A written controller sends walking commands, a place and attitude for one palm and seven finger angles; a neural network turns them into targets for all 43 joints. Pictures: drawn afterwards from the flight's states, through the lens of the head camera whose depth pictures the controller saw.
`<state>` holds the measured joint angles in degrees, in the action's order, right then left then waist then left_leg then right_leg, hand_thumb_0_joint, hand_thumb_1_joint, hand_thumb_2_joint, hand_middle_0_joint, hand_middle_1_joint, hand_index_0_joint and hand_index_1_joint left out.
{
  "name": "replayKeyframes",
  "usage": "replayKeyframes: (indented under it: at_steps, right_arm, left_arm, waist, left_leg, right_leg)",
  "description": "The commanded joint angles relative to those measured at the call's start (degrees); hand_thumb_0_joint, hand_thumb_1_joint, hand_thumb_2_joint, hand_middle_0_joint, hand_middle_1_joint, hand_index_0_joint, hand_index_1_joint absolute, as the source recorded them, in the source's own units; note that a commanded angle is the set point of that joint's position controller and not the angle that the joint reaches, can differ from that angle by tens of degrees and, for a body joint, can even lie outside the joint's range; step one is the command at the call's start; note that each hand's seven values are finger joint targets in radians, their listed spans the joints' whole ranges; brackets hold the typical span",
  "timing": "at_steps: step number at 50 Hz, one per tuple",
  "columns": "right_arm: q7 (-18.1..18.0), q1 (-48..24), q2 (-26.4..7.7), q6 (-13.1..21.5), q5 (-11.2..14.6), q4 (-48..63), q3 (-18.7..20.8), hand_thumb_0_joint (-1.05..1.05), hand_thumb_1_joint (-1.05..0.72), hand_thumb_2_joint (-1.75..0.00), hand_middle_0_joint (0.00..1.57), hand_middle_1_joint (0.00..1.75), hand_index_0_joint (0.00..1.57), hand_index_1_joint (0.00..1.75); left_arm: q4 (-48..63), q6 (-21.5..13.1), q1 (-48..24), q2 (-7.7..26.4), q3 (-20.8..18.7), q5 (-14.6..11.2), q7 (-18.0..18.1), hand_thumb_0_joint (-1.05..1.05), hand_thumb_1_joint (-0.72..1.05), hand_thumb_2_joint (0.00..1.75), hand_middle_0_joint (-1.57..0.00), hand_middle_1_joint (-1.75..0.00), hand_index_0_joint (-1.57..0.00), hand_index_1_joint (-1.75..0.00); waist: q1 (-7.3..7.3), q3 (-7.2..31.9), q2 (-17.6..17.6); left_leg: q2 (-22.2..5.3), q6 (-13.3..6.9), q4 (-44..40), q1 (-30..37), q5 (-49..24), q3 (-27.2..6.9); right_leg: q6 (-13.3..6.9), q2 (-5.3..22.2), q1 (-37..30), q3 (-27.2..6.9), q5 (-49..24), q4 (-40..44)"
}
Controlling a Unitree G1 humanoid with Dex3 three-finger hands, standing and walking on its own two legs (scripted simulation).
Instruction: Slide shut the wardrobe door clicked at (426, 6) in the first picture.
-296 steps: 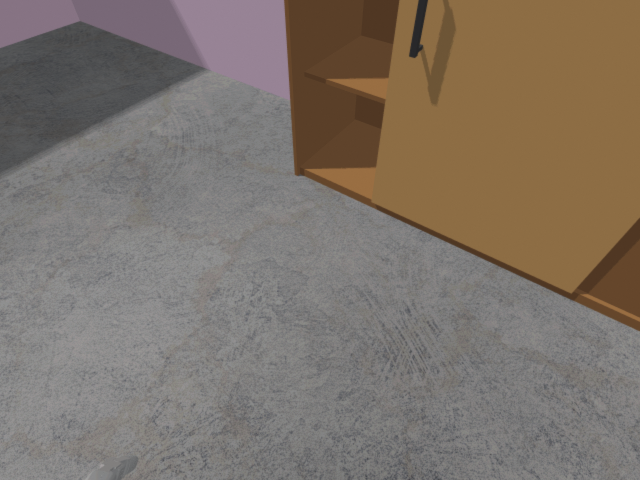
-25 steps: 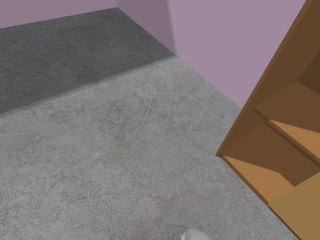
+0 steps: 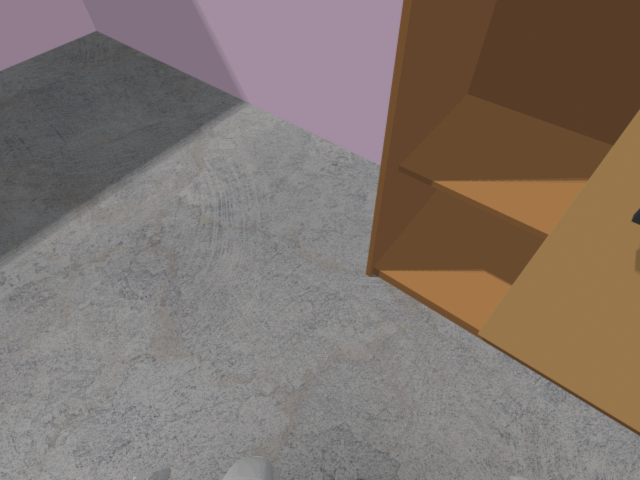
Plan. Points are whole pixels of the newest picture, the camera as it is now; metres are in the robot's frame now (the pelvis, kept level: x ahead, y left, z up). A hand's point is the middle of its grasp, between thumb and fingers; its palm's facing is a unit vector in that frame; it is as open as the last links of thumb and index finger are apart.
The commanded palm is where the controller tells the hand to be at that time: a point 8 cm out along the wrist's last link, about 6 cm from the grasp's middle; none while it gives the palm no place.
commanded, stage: turn to face it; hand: right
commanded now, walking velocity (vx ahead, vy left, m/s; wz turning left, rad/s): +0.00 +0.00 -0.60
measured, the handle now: out of the picture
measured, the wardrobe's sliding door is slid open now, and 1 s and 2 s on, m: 0.41 0.41 0.41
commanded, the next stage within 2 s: take the last steps up to it in 0.88 s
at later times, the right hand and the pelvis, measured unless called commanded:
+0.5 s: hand out of the picture +0.00 -0.17 -0.15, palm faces +0.32 +0.91 -0.27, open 7.4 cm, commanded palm none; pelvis -0.01 +0.04 +0.00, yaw -19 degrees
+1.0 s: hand out of the picture -0.09 -0.25 -0.17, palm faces +0.52 +0.82 -0.22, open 7.4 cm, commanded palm none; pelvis -0.04 -0.04 +0.01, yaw -29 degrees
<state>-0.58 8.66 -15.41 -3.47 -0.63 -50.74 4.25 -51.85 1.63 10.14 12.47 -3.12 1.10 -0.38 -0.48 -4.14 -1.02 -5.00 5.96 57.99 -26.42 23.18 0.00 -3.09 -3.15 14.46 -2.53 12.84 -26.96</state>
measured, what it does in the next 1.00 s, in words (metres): steps on the spot, turning right: left foot, then right foot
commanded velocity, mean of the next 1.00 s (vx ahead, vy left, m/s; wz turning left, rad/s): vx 0.01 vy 0.00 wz -0.41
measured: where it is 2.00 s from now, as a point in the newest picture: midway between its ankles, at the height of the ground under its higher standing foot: outside the picture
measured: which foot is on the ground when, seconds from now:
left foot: up 0.00-0.16, down 0.18-0.64, up 0.66-1.00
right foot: down 0.00-0.18, up 0.20-0.60, down 0.62-1.00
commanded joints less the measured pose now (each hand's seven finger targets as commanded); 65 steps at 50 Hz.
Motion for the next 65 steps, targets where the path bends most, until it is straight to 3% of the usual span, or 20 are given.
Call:
replayKeyframes:
  at_steps: [1,5,7,8,9,10,11,13,15,26,29,30,31,32,33,36,39,49,55,65]
  right_arm:
    - [-0.7,-2.82,-3.68,1.75,0.12,6.07,0.72,0.0,-0.9,-0.9,0.2,0.3,0.2,0.3]
    - [-0.97,0.22,-3.46,2.28,0.59,6.09,0.53,0.0,-0.9,-0.9,0.2,0.3,0.2,0.3]
    - [-1.2,4.03,-4.35,3.01,0.67,5.4,0.87,0.0,-0.9,-0.9,0.2,0.3,0.2,0.3]
    - [-1.52,6.18,-7.28,3.76,0.19,5.23,1.35,0.0,-0.9,-0.9,0.2,0.3,0.2,0.3]
    - [-1.94,6.51,-13.23,4.21,-0.83,5.57,2.43,0.0,-0.9,-0.9,0.2,0.3,0.2,0.3]
    - [-1.97,6.02,-13.03,3.74,-0.4,6.17,1.88,0.0,-0.9,-0.9,0.2,0.3,0.2,0.3]
    - [-1.97,2.47,-10.08,3.78,-0.29,6.85,1.3,0.0,-0.9,-0.9,0.2,0.3,0.2,0.3]
    - [-1.62,-2.02,-6.91,3.95,-0.09,7.47,0.36,0.0,-0.9,-0.9,0.2,0.3,0.2,0.3]
    - [-1.53,-1.71,-5.36,4.31,-0.16,7.31,-0.06,0.0,-0.9,-0.9,0.2,0.3,0.2,0.3]
    - [-1.29,7.96,-9.54,3.35,-1.16,2.8,1.38,0.0,-0.9,-0.9,0.2,0.3,0.2,0.3]
    - [-1.16,7.35,-9.81,2.97,-0.99,1.83,1.7,0.0,-0.9,-0.9,0.2,0.3,0.2,0.3]
    - [-1.0,6.55,-9.7,2.72,-0.41,2.0,1.69,0.0,-0.9,-0.9,0.2,0.3,0.2,0.3]
    - [-0.7,7.28,-7.2,2.37,0.11,3.01,1.26,0.0,-0.9,-0.9,0.2,0.3,0.2,0.3]
    - [-0.45,4.83,-2.89,2.26,0.21,5.29,-0.26,0.0,-0.9,-0.9,0.2,0.3,0.2,0.3]
    - [-0.91,3.08,-4.4,1.6,-0.19,5.32,-0.18,0.0,-0.9,-0.9,0.2,0.3,0.2,0.3]
    - [-0.7,2.36,-4.51,1.18,-0.36,1.72,0.43,0.0,-0.9,-0.9,0.2,0.3,0.2,0.3]
    - [-0.24,6.36,-4.53,1.2,-0.44,-1.05,0.48,0.0,-0.9,-0.9,0.2,0.3,0.2,0.3]
    - [-1.03,2.83,-3.62,1.0,-0.35,-1.37,0.05,0.0,-0.9,-0.9,0.2,0.3,0.2,0.3]
    - [-0.07,0.5,-1.53,2.16,-0.95,-1.84,-0.96,0.0,-0.9,-0.9,0.2,0.3,0.2,0.3]
    - [1.01,-1.82,1.15,3.65,-0.6,-2.6,-1.21,0.0,-0.9,-0.9,0.2,0.3,0.2,0.3]
  left_arm:
    - [3.14,-0.56,2.86,12.68,-3.54,0.37,0.65,0.0,0.9,0.9,-0.2,-0.3,-0.2,-0.3]
    - [3.96,-0.12,0.81,12.93,-3.9,0.46,0.48,0.0,0.9,0.9,-0.2,-0.3,-0.2,-0.3]
    - [4.33,-0.02,-0.41,11.98,-3.85,-0.04,0.35,0.0,0.9,0.9,-0.2,-0.3,-0.2,-0.3]
    - [4.41,-0.13,0.57,9.28,-3.59,-0.6,0.05,0.0,0.9,0.9,-0.2,-0.3,-0.2,-0.3]
    - [5.63,-0.18,1.61,5.55,-3.06,-0.91,-0.13,0.0,0.9,0.9,-0.2,-0.3,-0.2,-0.3]
    - [5.81,0.15,0.88,8.56,-3.78,-0.08,0.02,0.0,0.9,0.9,-0.2,-0.3,-0.2,-0.3]
    - [4.71,0.84,1.07,8.76,-3.99,0.14,-0.33,0.0,0.9,0.9,-0.2,-0.3,-0.2,-0.3]
    - [2.23,1.72,2.61,7.88,-3.97,0.38,-1.0,0.0,0.9,0.9,-0.2,-0.3,-0.2,-0.3]
    - [1.58,1.83,3.71,7.01,-3.58,0.23,-1.5,0.0,0.9,0.9,-0.2,-0.3,-0.2,-0.3]
    - [3.51,1.33,-5.02,5.07,-1.45,-0.44,-1.4,0.0,0.9,0.9,-0.2,-0.3,-0.2,-0.3]
    - [2.77,0.57,-1.68,5.76,-1.4,-0.45,-1.05,0.0,0.9,0.9,-0.2,-0.3,-0.2,-0.3]
    - [2.0,0.12,1.66,7.29,-1.72,-0.26,-1.02,0.0,0.9,0.9,-0.2,-0.3,-0.2,-0.3]
    - [1.66,-0.64,4.83,12.53,-2.81,0.12,-0.78,0.0,0.9,0.9,-0.2,-0.3,-0.2,-0.3]
    - [1.04,-0.85,8.69,17.95,-3.97,-0.07,-0.23,0.0,0.9,0.9,-0.2,-0.3,-0.2,-0.3]
    - [-0.11,-0.41,9.6,17.88,-3.74,-0.2,0.12,0.0,0.9,0.9,-0.2,-0.3,-0.2,-0.3]
    - [1.6,-0.77,1.62,12.27,-1.99,0.04,1.43,0.0,0.9,0.9,-0.2,-0.3,-0.2,-0.3]
    - [2.15,-1.49,-0.02,10.19,-1.12,-0.5,1.52,0.0,0.9,0.9,-0.2,-0.3,-0.2,-0.3]
    - [-0.82,-1.71,5.43,8.02,-1.1,-0.31,1.87,0.0,0.9,0.9,-0.2,-0.3,-0.2,-0.3]
    - [-4.05,-2.81,11.03,6.57,-0.99,0.29,2.17,0.0,0.9,0.9,-0.2,-0.3,-0.2,-0.3]
    - [-8.73,-3.57,15.49,6.47,-0.87,0.69,2.32,0.0,0.9,0.9,-0.2,-0.3,-0.2,-0.3]
  waist:
    - [-2.13,6.34,9.3]
    - [-0.44,6.93,9.72]
    - [1.69,8.57,8.16]
    - [2.56,10.5,-0.03]
    - [2.66,10.38,-17.24]
    - [2.51,9.42,-13.02]
    - [0.69,6.14,-7.15]
    - [-1.59,2.58,-7.82]
    - [-1.97,2.22,-8.96]
    - [3.05,3.47,-12.29]
    - [1.23,5.85,-10.46]
    - [-1.0,7.56,-6.69]
    - [-2.66,11.04,5.93]
    - [-4.58,11.29,20.53]
    - [-4.61,11.41,13.78]
    - [-1.72,5.47,11.37]
    - [0.6,5.76,7.98]
    - [-0.79,3.93,7.26]
    - [-2.58,2.43,5.93]
    - [-2.85,-1.81,6.32]
  left_leg:
    - [1.19,-0.21,-6.63,-1.46,1.91,-0.82]
    - [3.89,-1.36,-18.43,8.67,-0.02,0.16]
    - [3.49,-1.82,-31.84,18.6,-9.51,0.4]
    - [-3.24,-3.32,-39.89,27.51,-12.5,-5.37]
    - [-19.79,-9.87,-43.05,32.39,-17.68,-21.72]
    - [-24.47,-14.26,-41.78,23.92,-22.22,-21.64]
    - [-20.48,-14.35,-42.11,18.34,-18.75,-15.52]
    - [-14.12,-11.8,-41.24,15.45,-18.64,-8.03]
    - [-11.92,-10.9,-39.45,17.08,-26.27,-1.37]
    - [-15.28,-12.83,-34.29,21.94,-36.99,4.7]
    - [-15.09,-10.34,-28.53,20.09,-35.84,6.87]
    - [-13.89,-7.83,-22.83,16.21,-31.92,9.13]
    - [-8.75,-4.07,-11.15,5.73,-18.17,11.48]
    - [-1.85,-0.79,0.34,-6.25,15.19,9.24]
    - [-2.67,-2.23,5.34,-4.24,15.76,3.14]
    - [-2.9,-2.02,9.93,-5.41,3.89,0.05]
    - [-1.97,-1.24,10.0,-3.88,-2.85,0.66]
    - [-1.13,-0.36,1.88,-3.46,-2.95,-0.98]
    - [0.13,-2.34,-4.78,-4.59,-0.42,-0.99]
    - [1.18,-4.73,-16.06,0.56,0.18,0.82]
  right_leg:
    - [-7.47,15.52,-7.21,-18.76,-20.86,6.19]
    - [-6.49,13.41,-1.53,-21.23,-22.92,3.64]
    - [-3.46,10.32,3.6,-20.37,-18.7,-0.59]
    - [0.12,6.49,10.25,-16.61,-8.5,-6.72]
    - [5.31,-2.41,21.24,-4.15,16.01,-20.84]
    - [5.4,-0.74,19.89,-3.45,21.75,-32.06]
    - [5.32,0.94,18.9,-4.51,17.05,-38.73]
    - [6.42,2.68,18.96,-2.04,10.88,-44.06]
    - [7.25,3.59,19.14,-0.07,7.61,-44.26]
    - [6.57,4.22,10.28,7.6,12.52,-19.4]
    - [5.23,3.38,1.57,8.87,6.42,-7.38]
    - [4.57,3.93,-5.61,8.06,-1.72,0.28]
    - [0.76,13.03,-16.04,-3.82,-14.8,4.32]
    - [-6.84,25.9,-18.91,-20.32,-39.76,6.11]
    - [-10.12,27.57,-15.39,-16.59,-39.33,4.59]
    - [-6.08,19.14,-9.35,-10.23,-30.57,6.89]
    - [-3.73,15.43,-9.69,-5.63,-29.18,8.58]
    - [-5.59,16.26,-10.96,-12.05,-22.16,11.54]
    - [-8.18,17.54,-11.34,-20.03,8.41,17.42]
    - [-8.23,17.75,-5.41,-20.21,16.43,19.29]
